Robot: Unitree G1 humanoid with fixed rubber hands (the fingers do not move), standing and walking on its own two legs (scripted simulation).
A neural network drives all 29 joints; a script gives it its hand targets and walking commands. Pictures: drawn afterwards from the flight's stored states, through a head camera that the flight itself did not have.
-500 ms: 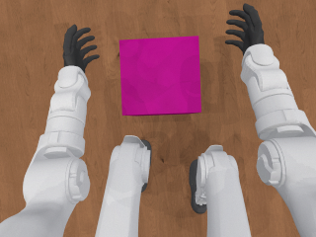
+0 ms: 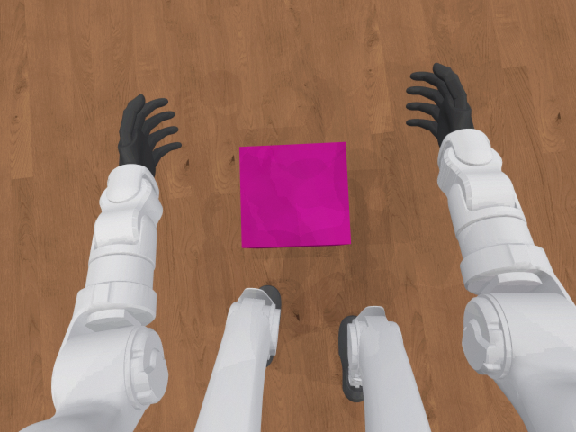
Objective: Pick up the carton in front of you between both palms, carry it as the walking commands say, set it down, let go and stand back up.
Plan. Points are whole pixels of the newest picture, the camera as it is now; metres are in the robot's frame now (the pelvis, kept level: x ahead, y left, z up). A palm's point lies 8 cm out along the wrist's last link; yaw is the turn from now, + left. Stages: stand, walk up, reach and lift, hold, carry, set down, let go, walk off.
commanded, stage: set down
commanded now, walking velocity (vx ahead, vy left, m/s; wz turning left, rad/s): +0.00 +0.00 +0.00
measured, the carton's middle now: (295, 203) +0.45 +0.06 -0.46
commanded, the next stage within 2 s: let go in 0.10 s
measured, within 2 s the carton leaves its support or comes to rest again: neither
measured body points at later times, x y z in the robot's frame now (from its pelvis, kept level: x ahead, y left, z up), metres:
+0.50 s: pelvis +0.05 +0.02 +0.13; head +0.27 +0.03 +0.52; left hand +0.37 +0.27 +0.01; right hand +0.42 -0.17 +0.01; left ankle +0.11 +0.12 -0.55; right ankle +0.05 -0.12 -0.55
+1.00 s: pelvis +0.10 -0.01 +0.19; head +0.14 -0.01 +0.64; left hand +0.26 +0.23 +0.11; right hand +0.28 -0.24 +0.11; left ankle +0.11 +0.12 -0.55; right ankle +0.05 -0.12 -0.55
